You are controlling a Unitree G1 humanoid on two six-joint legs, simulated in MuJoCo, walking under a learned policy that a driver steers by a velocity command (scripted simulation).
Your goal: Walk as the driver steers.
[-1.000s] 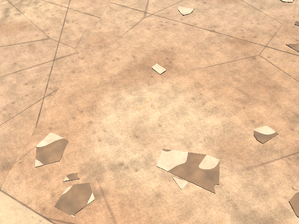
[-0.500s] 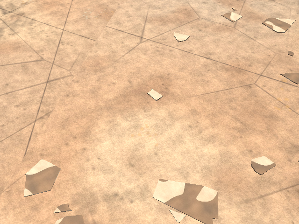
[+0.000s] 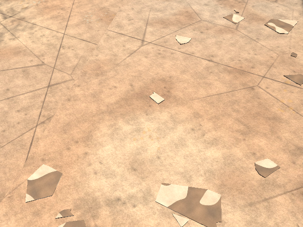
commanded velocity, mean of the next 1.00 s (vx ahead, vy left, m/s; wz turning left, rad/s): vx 0.32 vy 0.00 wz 0.00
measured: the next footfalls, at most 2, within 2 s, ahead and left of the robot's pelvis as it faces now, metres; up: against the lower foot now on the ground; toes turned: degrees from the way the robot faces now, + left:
left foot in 0.42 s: +0.09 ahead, +0.15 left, +0.00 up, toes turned +3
right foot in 0.90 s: +0.46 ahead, -0.08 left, +0.00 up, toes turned -3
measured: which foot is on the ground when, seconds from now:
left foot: down 0.00-0.18, up 0.20-0.40, down 0.42-0.90, up 0.92-1.00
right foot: down 0.00-0.42, up 0.44-0.88, down 0.90-1.00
